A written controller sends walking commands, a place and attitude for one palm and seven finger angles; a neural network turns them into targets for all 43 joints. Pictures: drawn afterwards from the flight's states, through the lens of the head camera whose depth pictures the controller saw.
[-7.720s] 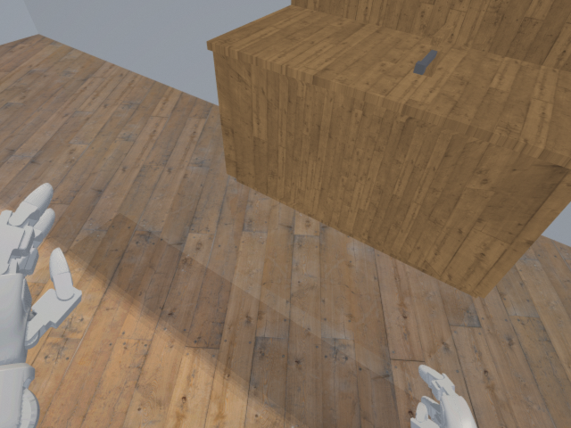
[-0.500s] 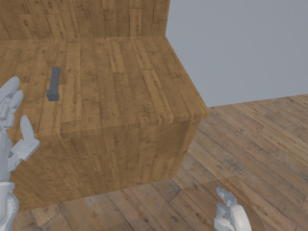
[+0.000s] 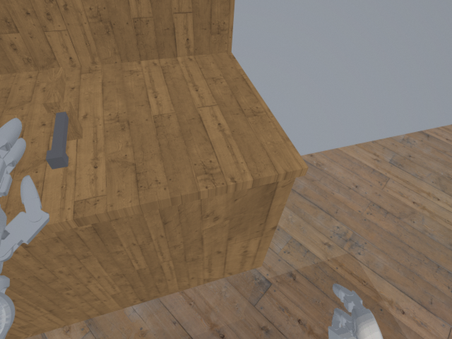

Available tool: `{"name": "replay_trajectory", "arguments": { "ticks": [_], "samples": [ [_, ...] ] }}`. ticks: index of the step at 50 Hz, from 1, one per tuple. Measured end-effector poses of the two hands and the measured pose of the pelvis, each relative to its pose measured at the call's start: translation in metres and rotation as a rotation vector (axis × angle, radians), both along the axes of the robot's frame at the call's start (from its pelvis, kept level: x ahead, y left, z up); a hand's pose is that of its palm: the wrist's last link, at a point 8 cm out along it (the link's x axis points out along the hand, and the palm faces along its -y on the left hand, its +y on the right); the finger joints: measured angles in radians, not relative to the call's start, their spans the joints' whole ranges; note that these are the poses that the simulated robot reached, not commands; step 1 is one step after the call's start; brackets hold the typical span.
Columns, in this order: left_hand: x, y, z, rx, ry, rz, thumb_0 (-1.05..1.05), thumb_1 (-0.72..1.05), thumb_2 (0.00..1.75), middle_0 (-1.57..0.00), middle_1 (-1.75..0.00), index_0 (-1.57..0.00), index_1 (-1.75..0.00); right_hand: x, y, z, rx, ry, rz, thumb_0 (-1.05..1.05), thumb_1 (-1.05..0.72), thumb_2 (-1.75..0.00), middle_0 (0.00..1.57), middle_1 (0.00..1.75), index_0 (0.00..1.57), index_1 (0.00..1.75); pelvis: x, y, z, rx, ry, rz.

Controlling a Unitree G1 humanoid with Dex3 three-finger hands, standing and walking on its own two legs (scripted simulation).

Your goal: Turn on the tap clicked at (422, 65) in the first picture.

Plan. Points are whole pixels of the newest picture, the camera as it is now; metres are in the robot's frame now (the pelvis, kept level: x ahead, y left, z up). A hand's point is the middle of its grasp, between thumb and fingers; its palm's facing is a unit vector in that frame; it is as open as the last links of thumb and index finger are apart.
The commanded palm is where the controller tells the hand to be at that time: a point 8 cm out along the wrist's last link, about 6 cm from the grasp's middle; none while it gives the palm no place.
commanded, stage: shuffle to correct the standing spot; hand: left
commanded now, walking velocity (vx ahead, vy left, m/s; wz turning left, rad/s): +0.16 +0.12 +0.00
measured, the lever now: (57, 158) +0.41 +0.36 +0.07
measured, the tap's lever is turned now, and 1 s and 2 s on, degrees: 0 0 0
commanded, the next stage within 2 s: come to a stop and stand still in 0.56 s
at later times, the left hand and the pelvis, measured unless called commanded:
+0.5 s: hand (18, 202) +0.23 +0.27 +0.19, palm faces +0.42 -0.83 -0.37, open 7.4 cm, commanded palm +0.17 +0.31 +0.20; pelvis +0.00 +0.03 +0.00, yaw +0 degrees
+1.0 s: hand (17, 170) +0.27 +0.30 +0.20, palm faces +0.40 -0.83 -0.38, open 7.4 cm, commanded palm +0.20 +0.34 +0.20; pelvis +0.05 +0.06 +0.01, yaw +1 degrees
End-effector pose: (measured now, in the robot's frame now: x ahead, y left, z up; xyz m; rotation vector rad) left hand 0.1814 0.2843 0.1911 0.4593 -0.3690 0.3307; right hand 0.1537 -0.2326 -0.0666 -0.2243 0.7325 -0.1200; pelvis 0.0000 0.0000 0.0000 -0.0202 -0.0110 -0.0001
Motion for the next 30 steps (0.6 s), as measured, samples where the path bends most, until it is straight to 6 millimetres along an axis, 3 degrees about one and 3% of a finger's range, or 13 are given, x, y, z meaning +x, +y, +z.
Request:
{"name": "replay_trajectory", "arguments": {
  "ticks": [10, 16, 19, 22, 26, 30],
  "samples": [
    [-0.002, -0.002, 0.010, 0.037, -0.021, -0.010, 0.02, 0.89, 0.90, -0.21, -0.31, -0.21, -0.31, -0.004, 0.008, -0.007, 0.035, 0.021, 0.012, 0.01, -0.90, -0.90, 0.20, 0.30, 0.20, 0.30, 0.002, 0.001, 0.000, -0.016, -0.011, 0.017],
    [-0.010, 0.017, 0.004, 0.002, -0.071, 0.014, 0.02, 0.89, 0.90, -0.21, -0.31, -0.21, -0.31, 0.001, 0.013, -0.005, -0.026, 0.045, 0.025, 0.02, -0.90, -0.90, 0.20, 0.30, 0.21, 0.30, 0.004, 0.018, -0.004, -0.006, -0.034, 0.010],
    [-0.004, 0.028, 0.001, 0.017, -0.100, 0.013, 0.02, 0.89, 0.90, -0.21, -0.31, -0.21, -0.31, 0.007, 0.020, -0.011, -0.032, -0.001, -0.011, 0.02, -0.90, -0.90, 0.20, 0.30, 0.21, 0.30, 0.003, 0.029, -0.014, 0.010, -0.055, 0.000],
    [0.006, 0.035, 0.003, 0.030, -0.071, 0.027, 0.02, 0.89, 0.90, -0.21, -0.31, -0.21, -0.31, 0.009, 0.036, -0.009, 0.019, -0.026, -0.021, 0.02, -0.90, -0.90, 0.20, 0.30, 0.20, 0.30, 0.002, 0.029, -0.009, 0.029, -0.055, -0.004],
    [0.009, 0.026, 0.012, 0.037, -0.038, 0.015, 0.02, 0.89, 0.90, -0.21, -0.30, -0.20, -0.31, 0.009, 0.054, -0.006, 0.082, -0.041, 0.015, 0.01, -0.90, -0.90, 0.20, 0.30, 0.20, 0.30, 0.007, 0.027, 0.000, 0.032, -0.033, -0.006],
    [0.005, 0.018, 0.017, 0.081, -0.013, 0.007, 0.02, 0.89, 0.90, -0.21, -0.31, -0.21, -0.31, 0.013, 0.058, -0.017, 0.097, -0.009, 0.056, 0.01, -0.90, -0.90, 0.20, 0.30, 0.21, 0.30, 0.014, 0.028, -0.001, 0.031, -0.018, 0.013]
  ]
}}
